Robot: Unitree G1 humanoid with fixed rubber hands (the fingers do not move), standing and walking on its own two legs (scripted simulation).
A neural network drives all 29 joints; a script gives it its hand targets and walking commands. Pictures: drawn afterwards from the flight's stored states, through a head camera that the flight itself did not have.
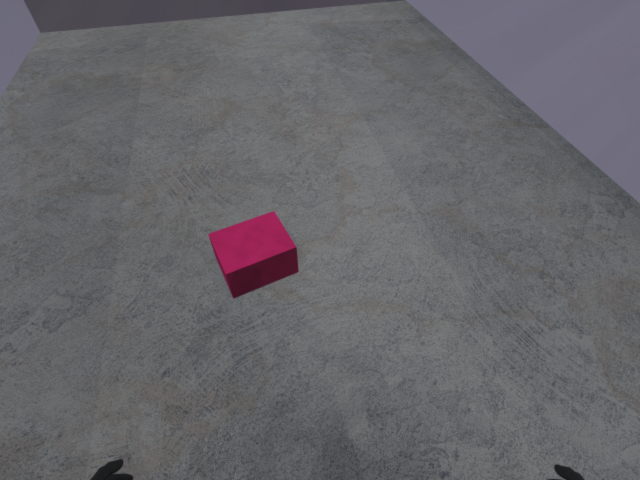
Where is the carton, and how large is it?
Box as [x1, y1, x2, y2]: [208, 211, 298, 298]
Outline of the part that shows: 273,211 208,234 216,258 233,298 298,271 296,247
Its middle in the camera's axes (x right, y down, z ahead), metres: -0.27 +0.06 +1.53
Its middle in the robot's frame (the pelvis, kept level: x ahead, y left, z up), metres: +1.03 +0.30 -0.71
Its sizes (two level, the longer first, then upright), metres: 0.274 0.218 0.154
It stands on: the floor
